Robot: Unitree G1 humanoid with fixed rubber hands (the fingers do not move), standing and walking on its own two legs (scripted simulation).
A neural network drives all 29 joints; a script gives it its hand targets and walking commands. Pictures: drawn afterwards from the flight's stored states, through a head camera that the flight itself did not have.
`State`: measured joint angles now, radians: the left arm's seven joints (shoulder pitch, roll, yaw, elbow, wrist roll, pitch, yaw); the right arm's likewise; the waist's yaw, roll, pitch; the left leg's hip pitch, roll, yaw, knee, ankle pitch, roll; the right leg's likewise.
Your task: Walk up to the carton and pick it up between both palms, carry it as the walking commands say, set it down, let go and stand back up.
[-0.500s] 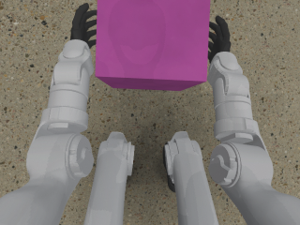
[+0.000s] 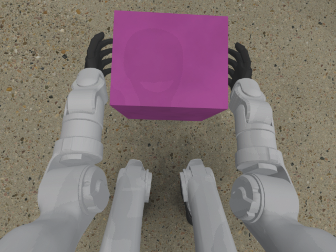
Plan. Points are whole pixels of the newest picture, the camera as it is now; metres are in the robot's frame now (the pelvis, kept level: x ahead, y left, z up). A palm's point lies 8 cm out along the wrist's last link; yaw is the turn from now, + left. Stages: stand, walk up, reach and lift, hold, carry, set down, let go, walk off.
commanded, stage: reach and lift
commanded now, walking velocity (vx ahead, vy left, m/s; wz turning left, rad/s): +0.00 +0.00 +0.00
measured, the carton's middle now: (167, 78) +0.51 +0.00 -0.15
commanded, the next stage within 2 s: none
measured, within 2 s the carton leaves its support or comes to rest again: neither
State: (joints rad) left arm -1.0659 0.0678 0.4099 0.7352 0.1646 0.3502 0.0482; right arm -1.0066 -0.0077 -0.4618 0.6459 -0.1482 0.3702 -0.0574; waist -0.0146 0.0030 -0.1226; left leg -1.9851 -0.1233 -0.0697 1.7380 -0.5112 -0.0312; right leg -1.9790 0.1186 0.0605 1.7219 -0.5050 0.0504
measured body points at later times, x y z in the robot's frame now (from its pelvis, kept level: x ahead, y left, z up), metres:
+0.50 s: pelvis +0.02 +0.00 +0.06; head +0.25 +0.01 +0.45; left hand +0.49 +0.16 -0.01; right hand +0.48 -0.16 -0.01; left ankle +0.10 +0.11 -0.47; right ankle +0.10 -0.12 -0.47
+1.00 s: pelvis +0.04 +0.00 +0.12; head +0.23 +0.01 +0.53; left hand +0.47 +0.16 +0.06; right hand +0.46 -0.16 +0.06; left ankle +0.10 +0.11 -0.47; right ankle +0.10 -0.12 -0.47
